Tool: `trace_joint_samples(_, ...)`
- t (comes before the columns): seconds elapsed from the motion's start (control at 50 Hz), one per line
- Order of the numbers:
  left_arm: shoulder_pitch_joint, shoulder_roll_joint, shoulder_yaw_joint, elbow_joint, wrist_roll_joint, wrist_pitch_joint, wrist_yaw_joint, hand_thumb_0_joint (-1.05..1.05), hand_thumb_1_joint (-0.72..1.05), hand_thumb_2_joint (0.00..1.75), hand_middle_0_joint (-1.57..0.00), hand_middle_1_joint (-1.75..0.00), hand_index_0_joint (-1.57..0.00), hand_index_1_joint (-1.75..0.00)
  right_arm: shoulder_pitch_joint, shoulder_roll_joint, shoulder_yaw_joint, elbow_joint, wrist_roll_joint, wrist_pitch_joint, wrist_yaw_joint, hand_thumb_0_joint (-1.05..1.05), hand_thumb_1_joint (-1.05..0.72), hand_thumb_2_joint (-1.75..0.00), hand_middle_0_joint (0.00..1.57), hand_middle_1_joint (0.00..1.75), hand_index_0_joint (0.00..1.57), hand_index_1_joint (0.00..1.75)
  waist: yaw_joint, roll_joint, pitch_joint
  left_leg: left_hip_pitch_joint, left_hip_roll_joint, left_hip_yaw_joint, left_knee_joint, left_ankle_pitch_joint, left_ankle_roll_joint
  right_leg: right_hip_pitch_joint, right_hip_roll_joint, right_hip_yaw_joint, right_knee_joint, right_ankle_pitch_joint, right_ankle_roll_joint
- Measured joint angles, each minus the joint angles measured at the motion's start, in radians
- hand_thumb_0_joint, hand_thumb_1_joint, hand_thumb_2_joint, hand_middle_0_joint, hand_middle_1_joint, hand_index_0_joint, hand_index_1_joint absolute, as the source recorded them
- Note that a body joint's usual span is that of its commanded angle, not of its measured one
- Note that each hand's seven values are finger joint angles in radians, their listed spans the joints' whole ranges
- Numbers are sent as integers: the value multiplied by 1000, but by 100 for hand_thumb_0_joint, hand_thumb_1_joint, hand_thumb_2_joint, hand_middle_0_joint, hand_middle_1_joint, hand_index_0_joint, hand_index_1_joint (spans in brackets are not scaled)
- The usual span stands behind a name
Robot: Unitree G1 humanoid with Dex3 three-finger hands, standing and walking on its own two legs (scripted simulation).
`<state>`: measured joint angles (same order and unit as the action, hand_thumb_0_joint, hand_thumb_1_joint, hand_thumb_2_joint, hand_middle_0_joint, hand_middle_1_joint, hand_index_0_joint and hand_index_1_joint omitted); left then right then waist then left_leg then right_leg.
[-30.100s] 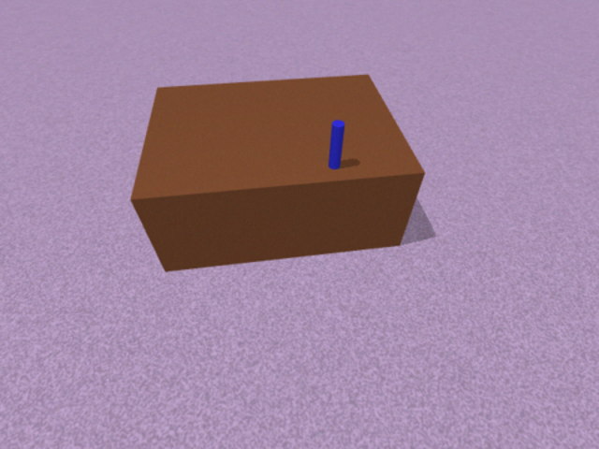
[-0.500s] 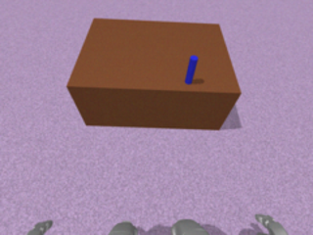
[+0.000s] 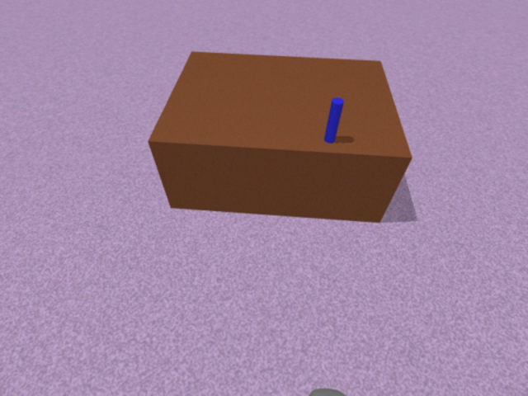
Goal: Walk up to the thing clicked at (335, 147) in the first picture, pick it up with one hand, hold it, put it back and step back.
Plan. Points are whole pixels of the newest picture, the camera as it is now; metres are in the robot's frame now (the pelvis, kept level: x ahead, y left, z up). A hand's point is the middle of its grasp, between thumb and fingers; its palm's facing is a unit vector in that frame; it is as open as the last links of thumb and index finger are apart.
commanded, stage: step back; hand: right
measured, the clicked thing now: (333, 121) +1.05 -0.26 -0.25
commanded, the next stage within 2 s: stand in 0.80 s
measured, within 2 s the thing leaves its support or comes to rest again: neither
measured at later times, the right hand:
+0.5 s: hand out of the picture +0.10 -0.24 -0.14, palm faces -0.02 +0.93 -0.36, open 7.4 cm
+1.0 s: hand out of the picture +0.13 -0.25 -0.13, palm faces +0.02 +0.95 -0.32, open 7.4 cm
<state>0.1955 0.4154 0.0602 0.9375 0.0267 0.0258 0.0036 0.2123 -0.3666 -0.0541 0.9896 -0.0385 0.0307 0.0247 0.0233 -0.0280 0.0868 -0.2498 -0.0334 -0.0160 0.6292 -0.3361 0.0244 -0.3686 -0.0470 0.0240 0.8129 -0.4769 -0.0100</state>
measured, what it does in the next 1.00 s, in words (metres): stands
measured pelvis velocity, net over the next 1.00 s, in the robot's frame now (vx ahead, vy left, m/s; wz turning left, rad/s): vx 0.03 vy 0.00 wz -0.02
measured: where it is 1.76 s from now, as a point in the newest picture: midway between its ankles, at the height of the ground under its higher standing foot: outside the picture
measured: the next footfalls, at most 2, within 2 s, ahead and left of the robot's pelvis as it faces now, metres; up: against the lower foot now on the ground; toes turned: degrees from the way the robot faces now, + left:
none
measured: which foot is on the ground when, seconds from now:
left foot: down 0.00-1.00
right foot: down 0.00-1.00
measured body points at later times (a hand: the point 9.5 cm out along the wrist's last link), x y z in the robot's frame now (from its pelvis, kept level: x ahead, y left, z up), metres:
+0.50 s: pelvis +0.02 +0.01 +0.01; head +0.03 +0.02 +0.46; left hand +0.08 +0.32 -0.12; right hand +0.10 -0.29 -0.11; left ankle +0.03 +0.13 -0.72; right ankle +0.01 -0.12 -0.72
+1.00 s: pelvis +0.03 +0.00 +0.02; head +0.05 +0.00 +0.47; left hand +0.14 +0.30 -0.10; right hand +0.13 -0.30 -0.11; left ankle +0.03 +0.13 -0.72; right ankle +0.01 -0.12 -0.72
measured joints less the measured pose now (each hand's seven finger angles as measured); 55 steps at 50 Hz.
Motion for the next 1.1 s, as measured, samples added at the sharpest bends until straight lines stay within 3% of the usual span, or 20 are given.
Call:
trace_joint_samples(0.04, 11, 5, 0, 21, -7, -1, -10, 1, 90, 90, -20, -30, -21, -30, 0, 15, 9, 5, -3, -12, 0, 1, -90, -90, 21, 30, 21, 30, -6, -4, -14, 8, 10, 2, -29, 20, -2, 4, 17, 5, 20, 12, -5)
trace_joint_samples(0.1, 27, 3, 1, 46, -8, -15, -21, 1, 90, 90, -20, -30, -21, -30, -8, 25, 12, 7, -6, -19, 4, 1, -90, -90, 21, 30, 21, 30, -11, 2, -27, 9, 26, 4, -46, 34, -13, 66, 25, -20, -97, 27, -4)
trace_joint_samples(0.16, 26, -24, 2, 72, 2, -32, -15, 1, 90, 90, -20, -30, -21, -30, -22, 15, 10, 5, 4, -11, 3, 1, -90, -90, 21, 30, 21, 30, -10, 48, -20, 0, 63, -13, -8, 16, -30, 142, 61, -49, -252, 195, -4)
trace_joint_samples(0.22, 30, -45, -5, 75, 12, -50, -14, 1, 90, 90, -20, -30, -21, -30, -27, 10, 9, 14, 14, -6, -3, 1, -90, -90, 21, 30, 21, 30, 4, 56, -34, -38, 38, -46, 83, -111, -21, 142, 60, -55, -257, 195, -10)
trace_joint_samples(0.26, 27, -56, -10, 73, 13, -55, -13, 1, 90, 90, -20, -30, -21, -30, -30, 2, 8, 16, 17, -12, -3, 1, -90, -90, 21, 30, 21, 30, 12, 54, -31, -55, 26, -43, 115, -135, -18, 146, 47, -55, -259, 192, -8)
trace_joint_samples(0.32, 16, -65, -18, 73, 11, -54, -15, 1, 90, 90, -20, -30, -21, -30, -34, -11, 2, 24, 17, -27, -2, 1, -90, -90, 21, 30, 21, 30, 14, 51, -31, -39, 37, -17, 24, -89, -15, 142, 28, -60, -248, 182, 7)
trace_joint_samples(0.36, 6, -61, -23, 75, 7, -46, -17, 1, 90, 90, -20, -30, -21, -30, -40, -10, -5, 32, 11, -36, -5, 1, -90, -90, 21, 30, 21, 30, 13, 32, -24, -12, 24, 0, -51, 61, -18, 133, 7, -51, -215, 161, 21)
trace_joint_samples(0.38, 3, -58, -26, 78, 2, -40, -17, 1, 90, 90, -20, -30, -21, -30, -45, -5, -5, 36, 7, -39, -7, 1, -90, -90, 21, 30, 20, 30, 14, 19, -25, -6, 16, 10, -59, 79, -18, 128, -2, -41, -202, 152, 19)
trace_joint_samples(0.42, -4, -54, -29, 90, -6, -32, -17, 1, 90, 90, -20, -30, -21, -30, -50, 3, -2, 42, 7, -41, -6, 1, -90, -90, 21, 30, 20, 30, 11, 13, -32, -4, 18, 18, -57, 62, -12, 126, 7, -25, -191, 102, 4)
trace_joint_samples(0.46, -13, -46, -30, 100, -8, -34, -16, 1, 90, 90, -20, -30, -21, -30, -59, 15, 5, 48, 7, -39, -4, 1, -90, -90, 21, 30, 20, 30, 8, 10, -33, 4, 28, 19, -59, 50, -13, 143, 18, -23, -223, 129, -1)
trace_joint_samples(0.48, -18, -42, -29, 104, -8, -39, -15, 1, 90, 90, -20, -30, -21, -30, -65, 20, 9, 51, 8, -38, -4, 1, -90, -90, 21, 30, 21, 30, 8, 8, -32, 10, 33, 21, -61, 46, -15, 157, 20, -24, -250, 175, 7)
trace_joint_samples(0.54, -34, -38, -29, 114, -11, -53, -11, 1, 90, 90, -20, -30, -21, -30, -82, 32, 16, 59, 16, -38, -7, 1, -90, -90, 21, 30, 21, 30, 3, 15, -31, 24, 46, 16, -70, 43, -22, 186, 32, -30, -290, 180, 27)
trace_joint_samples(0.8, -120, -42, -39, 126, -11, -52, -1, 1, 90, 90, -20, -30, -21, -30, -159, 32, 14, 84, 23, -35, -14, 1, -90, -90, 21, 30, 21, 30, -7, 31, -23, 64, 43, 26, -118, 51, -24, 211, 28, -21, -314, 175, 26)
trace_joint_samples(1.1, -139, -72, -62, 183, -21, -42, -8, 1, 90, 90, -20, -30, -21, -30, -162, 24, 37, 131, 36, -39, -14, 1, -90, -90, 21, 30, 21, 30, -23, 26, -8, 151, 47, 26, -297, 156, -36, 290, 33, -23, -476, 272, 22)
